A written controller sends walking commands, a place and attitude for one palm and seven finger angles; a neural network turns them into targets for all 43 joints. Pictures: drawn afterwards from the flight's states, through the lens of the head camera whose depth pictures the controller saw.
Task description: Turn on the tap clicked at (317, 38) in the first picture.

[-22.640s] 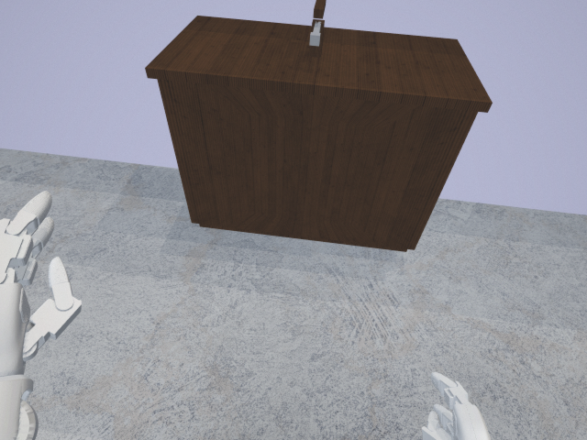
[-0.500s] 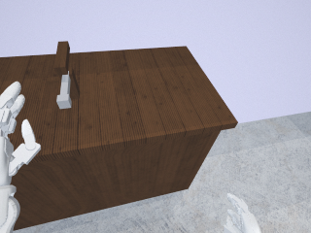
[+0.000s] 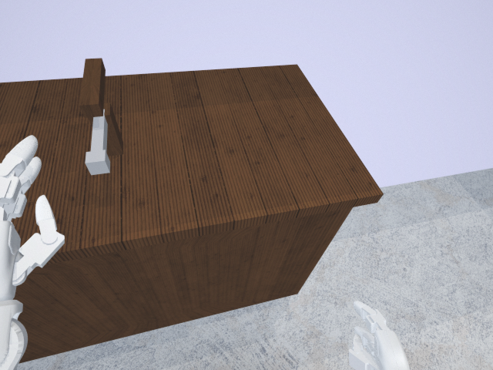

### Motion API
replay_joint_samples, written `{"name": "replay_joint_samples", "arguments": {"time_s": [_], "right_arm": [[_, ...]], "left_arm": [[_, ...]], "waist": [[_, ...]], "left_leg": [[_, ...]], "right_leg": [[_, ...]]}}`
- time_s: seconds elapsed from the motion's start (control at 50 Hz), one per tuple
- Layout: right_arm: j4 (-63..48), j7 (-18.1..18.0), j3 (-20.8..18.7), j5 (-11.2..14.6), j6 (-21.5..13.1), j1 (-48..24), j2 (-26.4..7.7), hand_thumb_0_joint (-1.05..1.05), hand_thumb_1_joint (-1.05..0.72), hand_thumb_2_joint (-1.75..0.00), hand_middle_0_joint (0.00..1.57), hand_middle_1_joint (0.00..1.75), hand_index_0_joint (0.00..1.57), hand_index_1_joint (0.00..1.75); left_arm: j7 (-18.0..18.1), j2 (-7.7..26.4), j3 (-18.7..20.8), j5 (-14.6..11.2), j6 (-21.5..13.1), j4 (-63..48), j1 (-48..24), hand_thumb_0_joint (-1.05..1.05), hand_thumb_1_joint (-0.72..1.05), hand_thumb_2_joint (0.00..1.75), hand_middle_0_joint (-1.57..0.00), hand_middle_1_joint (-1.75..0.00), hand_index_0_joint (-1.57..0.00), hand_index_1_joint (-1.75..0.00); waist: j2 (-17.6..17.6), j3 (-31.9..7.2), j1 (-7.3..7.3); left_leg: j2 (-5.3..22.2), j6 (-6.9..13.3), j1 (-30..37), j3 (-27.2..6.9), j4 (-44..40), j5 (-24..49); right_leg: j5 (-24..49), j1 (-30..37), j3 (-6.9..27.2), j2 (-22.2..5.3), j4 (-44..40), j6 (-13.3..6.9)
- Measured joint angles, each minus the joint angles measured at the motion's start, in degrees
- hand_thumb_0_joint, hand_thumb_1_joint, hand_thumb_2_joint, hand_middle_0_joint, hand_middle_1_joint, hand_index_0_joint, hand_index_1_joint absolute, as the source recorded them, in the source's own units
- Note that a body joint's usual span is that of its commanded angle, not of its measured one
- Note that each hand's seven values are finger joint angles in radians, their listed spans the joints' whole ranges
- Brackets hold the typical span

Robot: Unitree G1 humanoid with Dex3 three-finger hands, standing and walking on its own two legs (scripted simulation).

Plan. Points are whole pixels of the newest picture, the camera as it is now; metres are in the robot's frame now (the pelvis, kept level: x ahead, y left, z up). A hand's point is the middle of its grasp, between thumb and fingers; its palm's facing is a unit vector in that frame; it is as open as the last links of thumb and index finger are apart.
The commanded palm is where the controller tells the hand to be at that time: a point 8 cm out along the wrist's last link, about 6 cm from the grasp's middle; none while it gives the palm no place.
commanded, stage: look again from close up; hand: left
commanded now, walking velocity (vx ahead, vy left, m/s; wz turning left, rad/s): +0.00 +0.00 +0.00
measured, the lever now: (98, 162) +0.37 +0.28 +0.11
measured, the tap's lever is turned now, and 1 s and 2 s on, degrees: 0 0 0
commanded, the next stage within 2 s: turn the palm inward beside the body in 0.26 s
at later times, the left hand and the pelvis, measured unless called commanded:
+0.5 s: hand (31, 194) +0.24 +0.28 +0.20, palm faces +0.44 -0.84 -0.31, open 7.4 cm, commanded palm +0.16 +0.28 +0.17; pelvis +0.00 -0.01 +0.00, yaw +1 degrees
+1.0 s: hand (94, 256) +0.20 +0.20 +0.15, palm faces +0.45 -0.83 -0.32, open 7.4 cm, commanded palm +0.14 +0.25 +0.17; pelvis -0.01 -0.07 -0.02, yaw +3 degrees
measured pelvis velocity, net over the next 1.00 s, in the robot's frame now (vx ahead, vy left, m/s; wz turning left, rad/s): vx -0.01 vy -0.07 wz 0.05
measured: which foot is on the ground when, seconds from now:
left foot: down 0.00-1.00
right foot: down 0.00-1.00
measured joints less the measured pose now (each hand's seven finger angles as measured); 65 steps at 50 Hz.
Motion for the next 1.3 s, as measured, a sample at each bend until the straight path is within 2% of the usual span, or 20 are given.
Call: {"name": "replay_joint_samples", "arguments": {"time_s": [0.36,0.38,0.4,0.42,0.44,0.48,0.5,0.54,0.58,0.62,0.66,0.72,0.76,0.8,0.86,0.94,1.02,1.08,1.18,1.3], "right_arm": [[-0.56,-0.19,-0.21,0.07,1.0,-0.58,-0.04,0.01,-0.9,-0.9,0.2,0.3,0.2,0.3],[-2.45,-1.64,1.12,0.89,1.31,0.82,-0.91,0.01,-0.9,-0.9,0.2,0.3,0.2,0.3],[-3.04,-2.09,1.5,-0.22,0.52,2.09,-1.27,0.01,-0.9,-0.9,0.2,0.3,0.2,0.3],[-2.31,-1.37,1.46,-1.19,-0.01,2.52,-1.42,0.01,-0.9,-0.9,0.2,0.3,0.2,0.3],[-0.94,-0.25,1.54,-1.88,-0.31,2.25,-1.72,0.01,-0.9,-0.9,0.2,0.3,0.2,0.3],[1.76,1.56,1.79,-2.11,-0.32,0.96,-2.2,0.01,-0.9,-0.9,0.2,0.3,0.2,0.3],[2.52,2.27,1.87,-1.96,-0.18,0.36,-2.41,0.01,-0.9,-0.9,0.2,0.3,0.2,0.3],[2.69,3.12,1.95,-1.59,0.34,-0.73,-2.84,0.01,-0.9,-0.9,0.2,0.3,0.2,0.3],[2.04,3.23,1.78,-1.25,1.15,-1.89,-2.92,0.01,-0.9,-0.9,0.2,0.3,0.2,0.3],[1.12,2.68,1.35,-1.34,1.71,-2.56,-2.63,0.01,-0.9,-0.9,0.2,0.3,0.2,0.3],[0.68,1.64,0.81,-1.31,1.65,-2.71,-2.27,0.01,-0.9,-0.9,0.2,0.3,0.2,0.3],[1.25,0.07,0.14,-0.93,0.97,-2.34,-2.37,0.01,-0.9,-0.9,0.2,0.3,0.2,0.3],[2.4,-0.82,0.04,-0.64,0.57,-2.17,-2.9,0.01,-0.9,-0.9,0.2,0.3,0.2,0.3],[3.71,-1.68,0.16,-0.17,0.6,-2.21,-3.56,0.01,-0.9,-0.9,0.2,0.3,0.2,0.3],[5.33,-2.95,0.16,0.39,0.89,-2.48,-4.17,0.01,-0.9,-0.9,0.2,0.3,0.2,0.3],[5.98,-4.0,-0.12,1.13,0.73,-3.43,-4.05,0.01,-0.9,-0.9,0.2,0.3,0.2,0.3],[5.93,-4.1,-0.71,1.3,0.52,-3.91,-3.16,0.01,-0.9,-0.9,0.2,0.3,0.2,0.3],[5.81,-3.94,-1.03,1.39,0.34,-3.36,-2.94,0.01,-0.9,-0.9,0.2,0.3,0.2,0.3],[5.73,-3.99,-1.1,1.45,-0.61,-1.57,-3.64,0.01,-0.9,-0.9,0.2,0.3,0.2,0.3],[5.23,-4.58,-0.68,1.27,-3.62,-0.04,-3.98,0.01,-0.9,-0.9,0.2,0.3,0.2,0.3]], "left_arm": [[0.09,0.3,0.1,-0.13,0.56,-1.13,0.97,0.01,0.89,0.9,-0.21,-0.3,-0.21,-0.3],[0.03,2.42,-0.67,0.43,0.61,-0.53,-1.37,0.02,0.89,0.9,-0.21,-0.3,-0.21,-0.3],[-1.18,5.54,-0.62,2.18,0.59,1.52,-5.91,0.02,0.89,0.9,-0.22,-0.3,-0.21,-0.3],[-2.31,7.59,-0.29,1.73,1.47,4.19,-10.4,0.02,0.89,0.9,-0.22,-0.3,-0.21,-0.31],[-3.51,8.03,0.59,-0.07,3.67,6.03,-13.82,0.02,0.89,0.9,-0.22,-0.3,-0.21,-0.31],[-5.31,6.38,3.18,-4.31,8.72,7.41,-16.43,0.02,0.89,0.9,-0.22,-0.3,-0.21,-0.31],[-5.91,5.01,4.06,-5.53,11.02,7.12,-15.76,0.01,0.89,0.9,-0.21,-0.3,-0.21,-0.31],[-6.66,2.71,3.93,-5.7,14.36,5.16,-12.0,0.01,0.9,0.9,-0.21,-0.3,-0.2,-0.3],[-7.02,1.37,2.0,-5.03,15.44,2.89,-6.71,0.01,0.9,0.9,-0.21,-0.3,-0.2,-0.3],[-6.67,1.03,0.01,-4.9,14.49,0.98,-1.63,0.01,0.9,0.9,-0.21,-0.3,-0.2,-0.3],[-5.44,1.16,-0.81,-5.66,11.7,0.46,1.38,0.01,0.9,0.9,-0.21,-0.3,-0.2,-0.3],[-2.11,1.71,0.37,-5.9,7.86,1.64,0.87,0.02,0.89,0.9,-0.22,-0.3,-0.21,-0.31],[-0.45,1.55,1.92,-6.01,6.59,3.93,-1.91,0.02,0.89,0.9,-0.22,-0.3,-0.21,-0.31],[0.17,1.34,3.03,-5.93,7.47,6.62,-5.4,0.02,0.89,0.9,-0.22,-0.3,-0.21,-0.31],[-0.52,1.34,2.64,-5.84,11.45,9.23,-9.16,0.02,0.89,0.9,-0.21,-0.3,-0.21,-0.3],[-1.65,1.55,0.06,-5.91,15.18,8.59,-9.29,0.02,0.9,0.9,-0.21,-0.3,-0.2,-0.3],[-1.38,1.75,-0.5,-7.48,15.15,5.03,-5.91,0.02,0.89,0.9,-0.21,-0.3,-0.2,-0.3],[-0.35,1.27,0.48,-8.64,14.56,2.35,-3.0,0.02,0.89,0.9,-0.21,-0.3,-0.21,-0.3],[0.38,-0.19,1.74,-9.41,14.92,0.05,0.59,0.01,0.89,0.9,-0.22,-0.3,-0.21,-0.3],[-0.63,-2.45,-0.37,-9.15,14.45,-1.39,2.23,0.02,0.89,0.9,-0.21,-0.3,-0.2,-0.3]], "waist": [[0.31,-0.1,-0.24],[0.64,-0.12,0.18],[0.43,-0.02,1.16],[0.29,-0.46,1.68],[0.47,-1.16,1.91],[1.16,-2.87,1.99],[1.64,-3.85,1.91],[2.69,-5.4,1.42],[3.37,-5.95,0.47],[3.28,-6.27,0.04],[2.75,-6.4,0.28],[2.35,-6.34,1.52],[2.67,-6.42,2.1],[3.31,-6.38,2.55],[4.44,-6.48,2.97],[5.51,-6.52,2.23],[5.52,-6.99,1.12],[5.44,-7.56,0.9],[5.49,-8.45,1.62],[5.22,-8.46,2.71]], "left_leg": [[0.05,-0.06,0.24,-0.22,0.11,-0.38],[0.11,-0.01,-0.85,-0.82,1.21,-0.64],[-0.36,-0.07,-1.57,-1.36,2.13,-0.87],[-0.89,-0.38,-2.19,-1.87,2.62,-0.9],[-1.16,-0.79,-2.56,-2.12,2.81,-0.8],[-1.24,-1.1,-2.29,-1.45,2.29,-0.58],[-1.16,-1.09,-2.11,-0.82,1.98,-0.56],[-0.82,-0.86,-2.53,0.31,2.4,-0.96],[-0.46,-0.91,-3.41,0.7,3.52,-1.48],[-0.11,-1.3,-4.61,0.83,4.89,-1.95],[0.31,-1.83,-5.97,0.51,6.62,-2.51],[0.99,-2.75,-7.8,-0.77,9.39,-3.42],[1.26,-3.25,-8.97,-2.08,11.13,-3.94],[1.48,-3.58,-9.7,-3.28,12.47,-4.36],[1.92,-4.03,-9.97,-4.35,13.47,-4.73],[2.41,-4.58,-9.88,-4.43,13.84,-5.09],[2.74,-5.13,-9.98,-3.88,13.74,-5.43],[2.79,-5.15,-9.94,-3.57,13.53,-5.84],[2.27,-4.44,-9.57,-3.35,12.76,-6.23],[1.21,-3.42,-8.53,-3.29,11.79,-6.26]], "right_leg": [[-0.42,0.33,-0.23,0.03,0.05,-0.03],[-1.69,-0.5,-0.3,0.35,1.3,0.48],[-1.78,-1.16,-0.3,0.26,2.76,-0.44],[-2.23,-1.83,-0.6,-0.17,3.93,-1.12],[-2.82,-2.44,-0.8,-0.45,4.82,-1.27],[-3.47,-3.2,-0.43,-0.59,6.0,-1.22],[-3.57,-3.51,-0.76,-0.74,6.34,-1.01],[-3.96,-4.29,-1.2,-0.72,6.9,-1.3],[-4.15,-5.38,-0.98,-0.36,8.1,-1.66],[-4.56,-6.75,-0.95,-0.02,9.66,-2.13],[-5.16,-8.02,-1.37,0.33,11.3,-2.7],[-6.02,-9.18,-2.79,0.86,13.26,-3.63],[-6.62,-9.67,-4.16,1.01,14.27,-4.02],[-7.09,-9.77,-5.4,1.16,14.92,-4.36],[-7.5,-9.48,-6.49,1.55,15.18,-4.58],[-7.84,-9.44,-6.61,1.99,15.49,-4.54],[-8.21,-9.98,-6.1,2.29,15.88,-4.6],[-8.44,-10.11,-5.8,2.39,15.82,-5.0],[-8.9,-9.85,-5.53,1.92,15.4,-5.05],[-9.39,-8.93,-5.37,0.88,15.06,-4.34]]}}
